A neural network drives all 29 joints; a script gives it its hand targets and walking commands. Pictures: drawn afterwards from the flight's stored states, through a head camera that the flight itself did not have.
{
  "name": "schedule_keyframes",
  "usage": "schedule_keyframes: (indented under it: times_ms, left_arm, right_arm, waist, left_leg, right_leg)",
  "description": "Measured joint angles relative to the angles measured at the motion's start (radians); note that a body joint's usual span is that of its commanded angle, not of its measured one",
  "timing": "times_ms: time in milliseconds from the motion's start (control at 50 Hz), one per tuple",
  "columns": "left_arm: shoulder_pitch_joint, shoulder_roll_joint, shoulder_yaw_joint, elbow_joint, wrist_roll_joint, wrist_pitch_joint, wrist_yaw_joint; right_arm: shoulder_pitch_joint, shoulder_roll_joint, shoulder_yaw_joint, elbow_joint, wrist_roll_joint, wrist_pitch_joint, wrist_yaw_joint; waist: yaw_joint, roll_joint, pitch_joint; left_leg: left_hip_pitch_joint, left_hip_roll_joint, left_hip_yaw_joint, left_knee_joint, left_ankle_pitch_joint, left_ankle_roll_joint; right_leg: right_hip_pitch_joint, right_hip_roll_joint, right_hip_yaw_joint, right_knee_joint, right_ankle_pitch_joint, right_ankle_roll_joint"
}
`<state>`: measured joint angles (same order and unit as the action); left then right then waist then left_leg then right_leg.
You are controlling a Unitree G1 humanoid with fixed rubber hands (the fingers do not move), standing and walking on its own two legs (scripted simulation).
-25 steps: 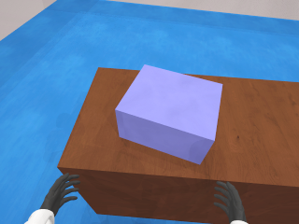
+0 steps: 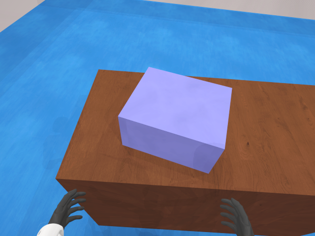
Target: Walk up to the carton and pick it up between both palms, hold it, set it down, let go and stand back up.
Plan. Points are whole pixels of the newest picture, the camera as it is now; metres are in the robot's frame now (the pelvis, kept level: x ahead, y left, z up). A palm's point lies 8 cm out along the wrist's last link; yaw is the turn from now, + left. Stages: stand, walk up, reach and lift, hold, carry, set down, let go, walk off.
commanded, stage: set down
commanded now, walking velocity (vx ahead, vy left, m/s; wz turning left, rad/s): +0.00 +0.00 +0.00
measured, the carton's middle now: (176, 116) +0.46 -0.06 -0.01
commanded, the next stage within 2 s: let go in 1.06 s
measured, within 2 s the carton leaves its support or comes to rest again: neither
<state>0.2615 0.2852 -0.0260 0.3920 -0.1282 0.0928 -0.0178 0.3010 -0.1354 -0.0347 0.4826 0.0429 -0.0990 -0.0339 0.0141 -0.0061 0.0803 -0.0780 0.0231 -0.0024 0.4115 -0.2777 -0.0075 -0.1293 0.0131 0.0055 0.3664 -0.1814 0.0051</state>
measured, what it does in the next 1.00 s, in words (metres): stands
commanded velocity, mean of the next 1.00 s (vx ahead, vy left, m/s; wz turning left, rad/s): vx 0.00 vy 0.00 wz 0.00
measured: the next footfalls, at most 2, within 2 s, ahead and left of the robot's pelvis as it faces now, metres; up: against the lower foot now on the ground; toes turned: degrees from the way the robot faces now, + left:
none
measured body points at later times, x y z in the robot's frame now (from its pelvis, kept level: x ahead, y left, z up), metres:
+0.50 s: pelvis +0.00 +0.00 +0.00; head +0.01 +0.01 +0.45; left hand +0.16 +0.23 -0.09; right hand +0.15 -0.23 -0.10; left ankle -0.03 +0.12 -0.74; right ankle +0.01 -0.12 -0.74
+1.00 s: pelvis +0.00 -0.01 +0.00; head +0.01 +0.00 +0.45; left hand +0.16 +0.22 -0.10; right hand +0.16 -0.24 -0.10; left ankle -0.03 +0.12 -0.74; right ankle +0.01 -0.12 -0.74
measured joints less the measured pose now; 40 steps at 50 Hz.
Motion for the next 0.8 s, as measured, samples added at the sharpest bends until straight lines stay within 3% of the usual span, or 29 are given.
schedule_keyframes:
  times_ms: [460, 800]
  left_arm:
    - [-0.033, -0.077, 0.019, 0.093, 0.104, 0.036, 0.038]
    - [-0.065, -0.079, 0.021, 0.112, 0.109, 0.049, 0.049]
  right_arm:
    - [-0.097, -0.045, -0.003, 0.246, -0.053, -0.084, 0.068]
    - [-0.127, -0.047, -0.008, 0.280, -0.061, -0.087, 0.079]
  waist:
    - [-0.003, 0.007, 0.000]
    - [-0.003, -0.007, 0.000]
  left_leg:
    - [0.018, 0.002, 0.002, -0.005, -0.005, -0.001]
    - [-0.011, 0.011, -0.006, 0.008, 0.001, -0.016]
  right_leg:
    - [0.019, 0.000, -0.003, -0.004, -0.006, -0.001]
    - [-0.016, 0.008, -0.015, 0.027, -0.013, -0.017]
